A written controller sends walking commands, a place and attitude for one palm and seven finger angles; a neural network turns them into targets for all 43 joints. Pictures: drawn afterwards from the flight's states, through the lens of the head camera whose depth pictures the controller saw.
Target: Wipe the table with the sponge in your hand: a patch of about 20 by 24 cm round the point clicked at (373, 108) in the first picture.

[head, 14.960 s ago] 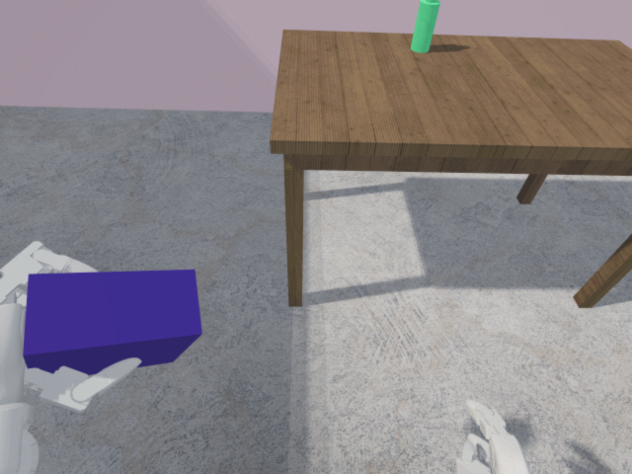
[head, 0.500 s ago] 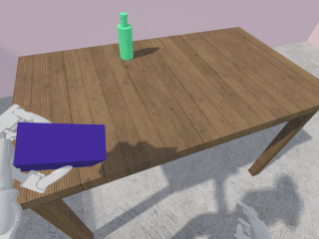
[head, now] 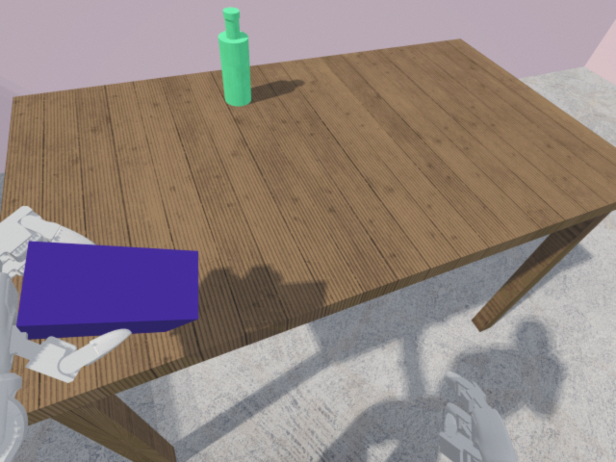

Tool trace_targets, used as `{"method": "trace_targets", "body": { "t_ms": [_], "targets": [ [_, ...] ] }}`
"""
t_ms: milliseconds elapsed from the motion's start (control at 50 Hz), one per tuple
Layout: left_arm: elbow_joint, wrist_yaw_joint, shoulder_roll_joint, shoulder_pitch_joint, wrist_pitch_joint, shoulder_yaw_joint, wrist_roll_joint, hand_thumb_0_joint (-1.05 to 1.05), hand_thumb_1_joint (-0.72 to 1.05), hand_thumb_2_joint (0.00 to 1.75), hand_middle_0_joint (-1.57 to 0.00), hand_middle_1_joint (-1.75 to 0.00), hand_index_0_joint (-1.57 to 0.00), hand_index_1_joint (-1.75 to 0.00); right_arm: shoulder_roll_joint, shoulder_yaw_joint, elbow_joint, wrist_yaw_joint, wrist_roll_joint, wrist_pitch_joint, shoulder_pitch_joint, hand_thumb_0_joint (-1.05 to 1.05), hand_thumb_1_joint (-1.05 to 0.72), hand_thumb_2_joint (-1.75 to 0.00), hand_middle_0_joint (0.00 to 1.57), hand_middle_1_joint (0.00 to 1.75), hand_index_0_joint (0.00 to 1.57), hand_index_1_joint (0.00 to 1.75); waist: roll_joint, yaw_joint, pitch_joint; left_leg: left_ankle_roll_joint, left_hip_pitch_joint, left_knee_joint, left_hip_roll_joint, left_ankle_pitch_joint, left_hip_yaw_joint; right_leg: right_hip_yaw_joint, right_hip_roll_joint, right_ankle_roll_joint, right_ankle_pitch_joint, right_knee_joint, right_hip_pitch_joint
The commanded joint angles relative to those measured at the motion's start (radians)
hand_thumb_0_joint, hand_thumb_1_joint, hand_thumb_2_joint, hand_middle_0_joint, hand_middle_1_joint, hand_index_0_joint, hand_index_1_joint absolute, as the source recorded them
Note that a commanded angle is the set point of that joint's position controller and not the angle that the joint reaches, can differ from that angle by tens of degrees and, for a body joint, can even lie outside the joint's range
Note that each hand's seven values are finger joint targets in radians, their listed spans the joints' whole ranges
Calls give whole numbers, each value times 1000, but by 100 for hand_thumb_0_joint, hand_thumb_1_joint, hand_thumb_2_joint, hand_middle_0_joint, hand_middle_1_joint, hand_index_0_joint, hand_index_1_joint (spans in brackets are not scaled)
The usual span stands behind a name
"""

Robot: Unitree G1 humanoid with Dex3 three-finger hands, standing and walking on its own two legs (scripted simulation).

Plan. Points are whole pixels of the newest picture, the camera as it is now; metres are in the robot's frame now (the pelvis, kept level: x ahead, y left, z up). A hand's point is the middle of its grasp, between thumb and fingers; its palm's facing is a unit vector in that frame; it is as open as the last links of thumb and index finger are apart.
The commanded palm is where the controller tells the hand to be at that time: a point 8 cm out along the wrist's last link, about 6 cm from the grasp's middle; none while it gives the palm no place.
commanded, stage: come to a stop and stand still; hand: left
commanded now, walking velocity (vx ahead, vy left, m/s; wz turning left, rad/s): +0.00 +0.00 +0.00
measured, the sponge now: (136, 295) +0.24 +0.20 +0.14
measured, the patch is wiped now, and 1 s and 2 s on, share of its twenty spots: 0.00 0.00 0.00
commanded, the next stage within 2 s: look again from close up in 0.94 s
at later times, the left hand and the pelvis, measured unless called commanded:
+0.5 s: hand (60, 266) +0.23 +0.25 +0.19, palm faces +0.44 -0.82 -0.38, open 10.5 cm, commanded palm +0.16 +0.28 +0.18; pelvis -0.01 +0.00 +0.00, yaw -1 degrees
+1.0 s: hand (98, 296) +0.23 +0.23 +0.15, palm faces +0.35 -0.87 -0.35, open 10.5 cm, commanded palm +0.16 +0.27 +0.18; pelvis -0.01 -0.01 +0.00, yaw -2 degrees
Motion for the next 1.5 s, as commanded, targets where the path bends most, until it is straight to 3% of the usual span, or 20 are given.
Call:
{"method": "trace_targets", "body": {
  "t_ms": [0, 260, 280, 300, 320, 360, 420, 460, 500, 520, 540, 620, 660, 760, 880, 1000, 1020, 1160, 1320, 1480],
  "targets": [
    [-201, 10, 130, -87, -52, 81, -16, 0, 10, 130, -120, -160, -120, -160, -135, -62, -151, -14, 3, -43, -68, 0, -90, -90, 20, 30, 20, 30, 102, 2, -153, -82, -121, -146, 111, 267, -95, 50, -31, -24, 172, 32, 198],
    [-230, 19, 144, -108, -51, 91, -12, 0, 10, 130, -120, -160, -120, -160, -125, -57, -160, -10, -2, -38, -81, 0, -90, -90, 20, 30, 20, 30, 97, 4, -162, -77, -133, -150, 104, 204, -93, 53, -25, -26, 161, 6, 239],
    [-481, 18, 926, -1194, -145, 641, 184, 0, 10, 130, -120, -160, -120, -160, -158, -28, -122, -11, -78, -86, 49, 0, -90, -90, 20, 30, 20, 30, 147, -2, -88, -7, -342, 13, 126, 296, -84, 65, 3, -28, 141, 116, 240],
    [149, -35, 302, -574, -105, 258, 43, 0, 10, 130, -120, -160, -120, -160, -16, -9, -62, -5, -23, -90, -36, 0, -90, -90, 20, 30, 20, 30, 102, 19, -266, -41, -112, -53, 82, 356, -117, 79, -91, -92, 155, 40, 110],
    [39, -22, 216, -326, -79, 187, -20, 0, 10, 130, -120, -160, -120, -160, -87, -45, -128, 5, 7, -73, -54, 0, -90, -90, 20, 30, 20, 30, 246, 9, -265, -109, 42, -88, 85, 494, -63, 65, -31, -82, 214, 90, 133],
    [-19, -33, 144, -270, -81, 96, -15, 0, 10, 130, -120, -160, -120, -160, -124, -66, -153, 15, -1, -71, -4, 0, -90, -90, 20, 30, 20, 30, 288, 7, -272, -97, 21, -40, 124, 572, -76, 83, -35, -67, 172, 122, 108],
    [-127, -36, 49, -81, -69, 3, -30, 0, 10, 130, -120, -160, -120, -160, -109, -50, -175, 51, 18, -60, -65, 0, -90, -90, 20, 30, 20, 30, 146, 10, -232, -85, -61, -59, 121, 474, -57, 58, -35, -46, 240, 99, 185],
    [-124, -26, 96, -35, -55, 38, -28, 0, 10, 130, -120, -160, -120, -160, -126, -54, -186, 43, 14, -54, -64, 0, -90, -90, 20, 30, 20, 30, -38, 16, -197, -67, -133, -72, 126, 323, -68, 55, -39, -30, 202, 64, 201],
    [-105, -14, 149, -45, -52, 104, -29, 0, 10, 130, -120, -160, -120, -160, -134, -57, -181, 22, 10, -49, -68, 0, -90, -90, 20, 30, 20, 30, -150, 11, -175, -57, -155, -92, 105, 126, -72, 98, -54, -30, 87, 12, 167],
    [-120, 4, 227, -53, -53, 184, -28, 0, 10, 130, -120, -160, -120, -160, -138, -56, -172, 9, 14, -40, -84, 0, -90, -90, 20, 30, 20, 30, -115, 11, -175, -52, -130, -111, 99, 89, -67, 103, -51, -31, 39, 6, 142],
    [-98, 2, 194, -59, -58, 173, -33, 0, 10, 130, -120, -160, -120, -160, -126, -48, -179, -2, 8, -35, -86, 0, -90, -90, 20, 30, 20, 30, -100, 8, -165, -41, -151, -120, 98, 35, -71, 106, -60, -28, -39, -15, 132],
    [-213, 6, 258, -217, -82, 198, -19, 0, 10, 130, -120, -160, -120, -160, -123, -40, -177, -26, 2, -49, -99, 0, -90, -90, 20, 30, 20, 30, 145, 5, -100, -17, -183, -163, 96, -104, -74, 143, -47, -33, -158, -34, 88],
    [-197, 3, 200, -228, -86, 143, -15, 0, 10, 130, -120, -160, -120, -160, -118, -36, -177, -27, 1, -61, -80, 0, -90, -90, 20, 30, 20, 30, 175, 9, -106, -8, -216, -173, 97, -150, -73, 131, -39, -29, -169, -29, 133],
    [-173, 3, 122, -195, -79, 54, -3, 0, 10, 130, -120, -160, -120, -160, -128, -43, -153, -20, -4, -95, -46, 0, -90, -90, 20, 30, 20, 30, 58, 7, -119, -21, -133, -113, 57, -106, -46, 173, -46, -28, -237, -127, 89],
    [-86, 7, 123, -131, -62, 68, 2, 0, 10, 130, -120, -160, -120, -160, -138, -52, -137, -16, -3, -88, -34, 0, -90, -90, 20, 30, 20, 30, 10, 7, -118, -32, -142, -138, 71, -1, -63, 151, -37, -24, -138, -108, 113],
    [-172, 6, 164, -126, -73, 112, -7, 0, 10, 130, -120, -160, -120, -160, -131, -52, -158, -12, -5, -76, -56, 0, -90, -90, 20, 30, 20, 30, 55, 8, -168, -41, -136, -133, 84, 166, -70, 110, -38, -28, 132, -29, 206],
    [-214, 8, 196, -130, -74, 137, -6, 0, 10, 130, -120, -160, -120, -160, -130, -50, -158, -10, -5, -77, -73, 0, -90, -90, 20, 30, 20, 30, 106, 7, -179, -46, -118, -127, 80, 207, -61, 101, -35, -28, 179, -12, 210],
    [-270, 11, 159, -64, -75, 110, -15, 0, 10, 130, -120, -160, -120, -160, -126, -57, -164, -4, -5, -71, -62, 0, -90, -90, 20, 30, 20, 30, 114, 3, -228, -76, -69, -92, 99, 394, -74, 58, -33, -29, 311, 38, 235],
    [-215, 10, 136, -110, -53, 86, -13, 0, 10, 130, -120, -160, -120, -160, -127, -57, -151, -10, 4, -43, -74, 0, -90, -90, 20, 30, 20, 30, 121, -4, -151, -105, -88, -140, 116, 378, -83, 33, -16, -21, 210, 51, 182],
    [-225, 11, 132, -177, -50, 65, -7, 0, 10, 130, -120, -160, -120, -160, -128, -56, -162, -10, -1, -33, -84, 0, -90, -90, 20, 30, 20, 30, 124, 5, -119, -93, -164, -195, 128, 193, -107, 35, -4, -16, 112, 43, 222]
  ]
}}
